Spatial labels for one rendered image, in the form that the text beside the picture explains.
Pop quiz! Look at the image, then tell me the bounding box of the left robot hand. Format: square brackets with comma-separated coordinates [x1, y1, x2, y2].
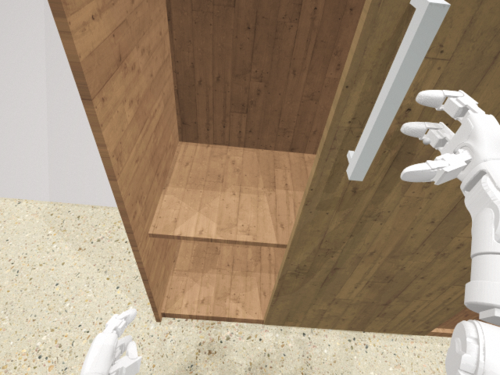
[80, 309, 141, 375]

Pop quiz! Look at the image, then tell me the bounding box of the right robot forearm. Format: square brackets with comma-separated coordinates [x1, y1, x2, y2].
[460, 160, 500, 326]

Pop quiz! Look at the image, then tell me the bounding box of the handle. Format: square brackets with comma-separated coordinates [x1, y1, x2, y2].
[346, 0, 450, 181]

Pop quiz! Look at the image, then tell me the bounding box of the right robot upper arm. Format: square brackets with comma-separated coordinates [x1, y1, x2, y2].
[445, 320, 500, 375]

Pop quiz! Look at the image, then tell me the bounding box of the right robot hand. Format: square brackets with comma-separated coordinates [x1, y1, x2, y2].
[400, 90, 500, 185]

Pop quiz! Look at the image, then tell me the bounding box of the wardrobe door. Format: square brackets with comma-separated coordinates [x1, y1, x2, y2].
[437, 307, 486, 329]
[264, 0, 500, 336]

